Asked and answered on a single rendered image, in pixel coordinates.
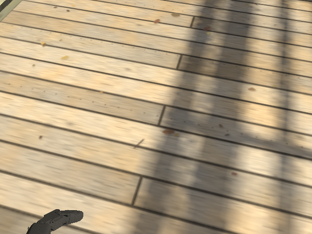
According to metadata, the left robot hand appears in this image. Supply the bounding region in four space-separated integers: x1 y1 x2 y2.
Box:
26 209 84 234

